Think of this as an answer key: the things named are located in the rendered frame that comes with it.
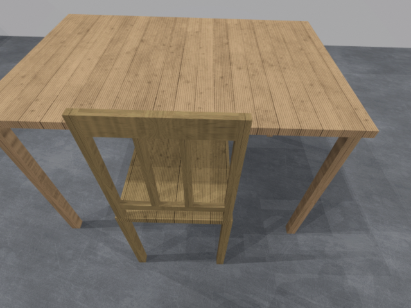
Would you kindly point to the table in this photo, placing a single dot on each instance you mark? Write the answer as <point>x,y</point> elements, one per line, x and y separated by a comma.
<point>279,71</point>

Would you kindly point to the chair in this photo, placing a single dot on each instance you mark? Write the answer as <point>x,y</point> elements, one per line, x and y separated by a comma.
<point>179,172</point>

